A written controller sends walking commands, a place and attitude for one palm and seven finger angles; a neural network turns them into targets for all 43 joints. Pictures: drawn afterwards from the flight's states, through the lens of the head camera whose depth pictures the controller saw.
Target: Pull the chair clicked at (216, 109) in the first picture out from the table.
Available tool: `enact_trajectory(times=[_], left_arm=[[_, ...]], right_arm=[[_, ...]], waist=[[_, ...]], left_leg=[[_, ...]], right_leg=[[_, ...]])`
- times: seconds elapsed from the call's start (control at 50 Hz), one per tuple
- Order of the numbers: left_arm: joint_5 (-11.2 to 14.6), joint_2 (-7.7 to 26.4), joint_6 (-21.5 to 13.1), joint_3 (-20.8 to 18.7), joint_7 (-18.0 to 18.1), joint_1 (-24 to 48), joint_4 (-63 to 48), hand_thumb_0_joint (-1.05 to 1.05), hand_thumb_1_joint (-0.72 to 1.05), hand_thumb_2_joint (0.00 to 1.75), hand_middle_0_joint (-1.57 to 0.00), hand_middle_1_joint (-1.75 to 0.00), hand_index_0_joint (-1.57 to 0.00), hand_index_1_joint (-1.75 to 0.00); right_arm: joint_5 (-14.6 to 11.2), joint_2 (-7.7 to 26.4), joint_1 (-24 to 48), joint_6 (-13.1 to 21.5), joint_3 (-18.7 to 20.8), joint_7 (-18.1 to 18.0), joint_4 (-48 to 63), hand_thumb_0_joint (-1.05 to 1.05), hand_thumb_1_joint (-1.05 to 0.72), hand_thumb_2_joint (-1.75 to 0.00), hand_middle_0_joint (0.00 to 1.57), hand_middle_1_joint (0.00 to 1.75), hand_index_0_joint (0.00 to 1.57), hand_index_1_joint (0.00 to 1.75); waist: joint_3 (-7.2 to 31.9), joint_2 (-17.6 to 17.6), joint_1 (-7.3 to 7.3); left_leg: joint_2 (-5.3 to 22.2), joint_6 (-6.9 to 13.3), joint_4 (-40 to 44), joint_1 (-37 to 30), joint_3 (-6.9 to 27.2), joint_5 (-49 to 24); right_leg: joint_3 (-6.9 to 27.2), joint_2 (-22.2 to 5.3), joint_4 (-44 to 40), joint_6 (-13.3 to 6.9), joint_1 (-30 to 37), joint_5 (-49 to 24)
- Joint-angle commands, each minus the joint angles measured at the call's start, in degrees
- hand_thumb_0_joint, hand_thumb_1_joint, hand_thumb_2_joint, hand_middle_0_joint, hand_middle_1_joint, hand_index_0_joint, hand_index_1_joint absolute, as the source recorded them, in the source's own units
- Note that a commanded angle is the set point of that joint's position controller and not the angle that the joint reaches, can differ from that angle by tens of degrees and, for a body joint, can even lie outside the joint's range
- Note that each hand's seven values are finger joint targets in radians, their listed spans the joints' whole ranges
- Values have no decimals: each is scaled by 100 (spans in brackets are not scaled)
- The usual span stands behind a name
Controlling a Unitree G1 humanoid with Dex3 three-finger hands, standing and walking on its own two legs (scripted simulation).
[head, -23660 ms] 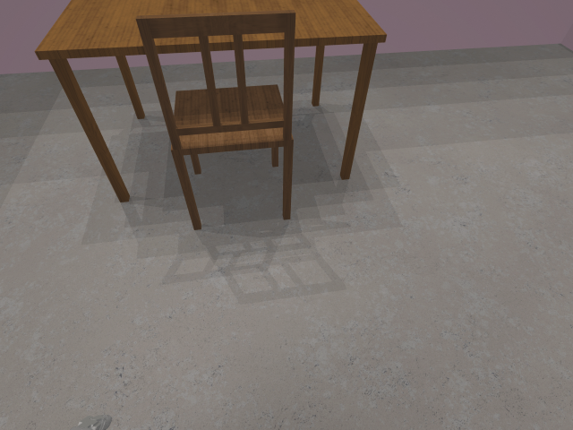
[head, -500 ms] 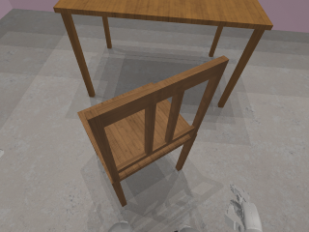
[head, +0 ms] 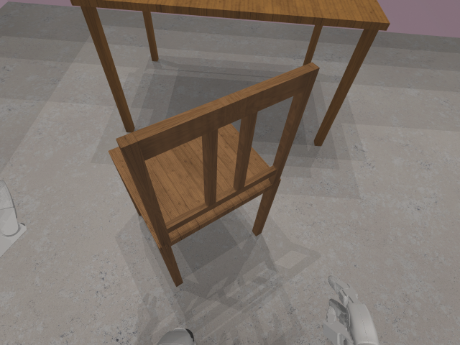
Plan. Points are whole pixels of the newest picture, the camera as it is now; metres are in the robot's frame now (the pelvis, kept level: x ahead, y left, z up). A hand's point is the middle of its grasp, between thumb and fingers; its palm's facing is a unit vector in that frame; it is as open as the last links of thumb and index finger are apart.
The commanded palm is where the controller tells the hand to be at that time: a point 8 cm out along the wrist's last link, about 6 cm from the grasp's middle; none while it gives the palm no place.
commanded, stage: stop stepping back and stand still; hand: left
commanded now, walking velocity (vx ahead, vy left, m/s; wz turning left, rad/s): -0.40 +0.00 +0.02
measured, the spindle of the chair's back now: (210, 171) +0.48 +0.09 -0.07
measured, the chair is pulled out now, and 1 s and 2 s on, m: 0.52 0.52 0.52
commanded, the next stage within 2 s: let the arm hang, fingers relaxed in 0.84 s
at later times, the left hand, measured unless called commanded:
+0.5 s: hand out of the picture +0.10 +0.24 +0.18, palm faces +0.48 -0.76 -0.44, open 7.5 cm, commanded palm +0.05 +0.27 +0.18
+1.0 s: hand (2, 343) +0.11 +0.26 +0.12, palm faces +0.37 -0.79 -0.49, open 7.4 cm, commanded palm none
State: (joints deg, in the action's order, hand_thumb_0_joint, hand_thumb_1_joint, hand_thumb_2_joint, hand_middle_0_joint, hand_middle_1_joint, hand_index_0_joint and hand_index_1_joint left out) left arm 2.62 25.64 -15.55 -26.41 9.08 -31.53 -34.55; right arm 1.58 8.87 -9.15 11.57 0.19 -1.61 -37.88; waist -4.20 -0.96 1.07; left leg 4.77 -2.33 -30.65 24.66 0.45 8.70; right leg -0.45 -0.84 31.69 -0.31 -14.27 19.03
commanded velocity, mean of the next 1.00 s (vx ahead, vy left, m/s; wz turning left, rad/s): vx -0.01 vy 0.02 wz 0.00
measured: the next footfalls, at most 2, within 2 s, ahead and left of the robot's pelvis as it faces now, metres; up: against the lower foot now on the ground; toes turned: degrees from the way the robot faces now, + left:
left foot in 0.24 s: +0.00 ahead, +0.10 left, +0.00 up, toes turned +1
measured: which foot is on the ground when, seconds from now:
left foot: down 0.00-0.06, up 0.08-0.22, down 0.24-1.00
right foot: down 0.00-1.00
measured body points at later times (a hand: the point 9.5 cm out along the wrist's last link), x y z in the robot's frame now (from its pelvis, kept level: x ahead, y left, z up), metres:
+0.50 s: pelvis -0.08 -0.03 +0.01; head -0.09 -0.02 +0.46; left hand +0.07 +0.27 +0.20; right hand +0.09 -0.27 -0.07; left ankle -0.05 +0.10 -0.73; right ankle -0.04 -0.15 -0.73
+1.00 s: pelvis -0.10 -0.01 +0.00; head -0.10 -0.02 +0.45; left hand +0.08 +0.30 +0.14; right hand +0.05 -0.26 -0.10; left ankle -0.04 +0.10 -0.73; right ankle -0.04 -0.14 -0.73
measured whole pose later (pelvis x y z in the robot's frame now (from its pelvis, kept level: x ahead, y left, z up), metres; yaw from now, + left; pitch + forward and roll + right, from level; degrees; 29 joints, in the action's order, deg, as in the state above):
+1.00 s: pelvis -0.10 -0.01 +0.00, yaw +2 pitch -2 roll -1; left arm -1.2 22.5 -9.6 -17.1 6.4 -24.6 -12.3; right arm -0.1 13.7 -14.2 8.7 1.2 -0.4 -41.2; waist -0.2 2.1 0.3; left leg 0.4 0.0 -29.9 17.6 1.2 10.4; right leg -2.6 -1.4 27.8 0.5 -15.8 10.5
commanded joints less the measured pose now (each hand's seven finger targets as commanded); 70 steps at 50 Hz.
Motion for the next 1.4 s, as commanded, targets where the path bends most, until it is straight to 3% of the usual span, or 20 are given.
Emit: enact_trajectory(times=[0.0,0.02,0.04,0.06,0.08,0.14,0.18,0.2,0.24,0.28,0.4,0.74,0.9,0.92,0.96,1.0,1.08,1.18,1.24,1.38], left_arm=[[56,1257,-565,-1172,-22,-251,-1052,0,90,90,-20,-30,-20,-30],[37,1136,-580,-1018,-81,-315,-1157,0,90,90,-20,-30,-20,-30],[92,1179,-564,-1026,-114,-530,-978,0,90,90,-20,-30,-20,-30],[137,1178,-513,-1005,-77,-604,-732,0,90,90,-20,-30,-20,-30],[115,1205,-411,-1132,8,-598,-561,0,90,90,-20,-30,-20,-30],[57,866,-40,-973,165,-997,120,0,90,90,-20,-30,-20,-30],[83,910,-27,-808,227,-646,-174,0,90,90,-20,-30,-20,-30],[99,950,-38,-769,242,-514,-352,0,90,90,-20,-30,-20,-30],[110,863,37,-583,189,-748,-360,0,90,90,-20,-30,-20,-30],[50,994,80,-618,205,-420,-748,0,90,90,-20,-30,-20,-30],[-72,813,85,-429,326,147,-634,0,90,90,-20,-30,-20,-30],[-118,760,199,-390,292,287,-392,0,90,90,-20,-30,-20,-30],[-160,689,137,-337,273,388,-378,0,90,90,-20,-30,-20,-30],[-457,-468,718,2309,-530,709,4034,0,90,90,-20,-30,-20,-30],[-504,-738,1523,1952,-866,766,4402,0,90,90,-20,-30,-20,-30],[-497,-670,1614,2038,-895,1073,4916,0,90,90,-20,-30,-20,-30],[-484,-552,1637,2217,-838,1460,6315,0,90,90,-20,-30,-20,-30],[-377,-630,1616,2406,-796,1395,7773,0,90,90,-20,-30,-20,-30],[-356,-871,1591,2371,-758,1170,8307,0,90,90,-20,-30,-20,-30],[-307,-1042,1560,2523,-751,1018,9065,0,90,90,-20,-30,-20,-30]], right_arm=[[-68,1030,324,214,372,-72,721,0,-90,-90,20,30,20,30],[-111,1061,91,161,479,-29,770,0,-90,-90,20,30,20,30],[-176,1048,90,100,570,-37,866,0,-90,-90,20,30,20,30],[-294,979,214,36,596,-71,949,0,-90,-90,20,30,20,30],[-281,859,439,-62,576,-98,962,0,-90,-90,20,30,20,30],[-313,652,470,-360,269,-143,1055,0,-90,-90,20,30,20,30],[-325,860,366,-337,345,-237,1121,0,-90,-90,20,30,20,30],[-328,986,368,-280,413,-260,1144,0,-90,-90,20,30,20,30],[-421,1162,266,-207,500,-256,1218,0,-90,-90,20,30,20,30],[-358,1003,357,-185,349,-260,1193,0,-90,-90,20,30,20,30],[-286,1084,138,-71,329,-284,1135,0,-90,-90,20,30,20,30],[-224,963,81,-54,254,-224,1079,0,-90,-90,20,30,20,30],[-252,998,109,-8,268,-228,1052,0,-90,-90,20,30,20,30],[-281,1582,290,390,470,249,-125,0,-90,-90,20,30,20,30],[-79,1313,-281,-562,379,242,-278,0,-90,-90,20,30,20,30],[4,1265,-195,-794,291,213,-182,0,-90,-90,20,30,20,30],[18,1085,-536,-1024,198,203,-423,0,-90,-90,20,30,20,30],[-25,943,-707,-995,90,116,-982,0,-90,-90,20,30,20,30],[-34,767,-933,-1006,106,30,-1263,0,-90,-90,20,30,20,30],[-90,576,-1412,-1050,90,-20,-1761,0,-90,-90,20,30,20,30]], waist=[[1341,1375,19],[1633,520,-24],[1691,-561,-79],[1455,-1167,-106],[1236,-1067,-59],[1373,-527,-296],[1340,-631,-274],[1317,-278,-188],[1227,55,-75],[1016,783,-127],[262,610,-177],[466,332,-156],[386,647,-139],[-119,354,-454],[330,99,-201],[145,-162,-126],[412,-937,-145],[675,665,-73],[730,1159,-55],[375,423,-94]], left_leg=[[785,548,240,-1054,720,-710],[371,331,-278,-1189,459,-644],[-129,94,-990,-950,-95,202],[-542,10,-1924,-620,-160,1278],[-493,42,-2506,-107,217,1835],[-194,140,-716,-293,194,1238],[-91,267,742,-901,54,78],[265,423,887,-1163,371,-628],[538,484,631,-1432,547,-1222],[515,513,716,-946,687,-734],[92,400,874,-368,513,2060],[39,442,1129,-455,522,1924],[147,474,1456,-309,639,2208],[133,345,696,-211,816,959],[311,518,871,78,898,1063],[164,602,943,401,1079,1932],[-269,514,284,-330,671,992],[-68,493,619,-640,718,152],[-7,515,648,-799,706,-203],[11,505,730,-968,640,-56]], right_leg=[[-236,-21,-1291,43,481,-1144],[-112,-137,-1345,-123,572,-1847],[500,-792,-1270,-436,356,-2623],[1414,-1698,-1519,-871,-198,-2743],[1567,-2047,-1488,-1139,-196,-2996],[780,-1442,-581,-536,598,-3513],[415,-967,-207,-158,747,-2813],[351,-744,-200,-2,613,-2237],[476,-551,-467,15,459,-1670],[257,-524,-525,90,597,-1592],[739,-469,-1400,-55,83,602],[583,-294,-1489,-17,500,439],[420,-172,-1275,17,629,211],[-101,-264,-382,-56,-408,-457],[9,-297,-166,-119,-181,-106],[120,-314,-214,-141,-238,377],[524,-607,-755,-371,-345,417],[324,-418,-541,-218,156,-563],[174,-382,-667,-222,427,-988],[153,-437,-972,-251,371,-945]])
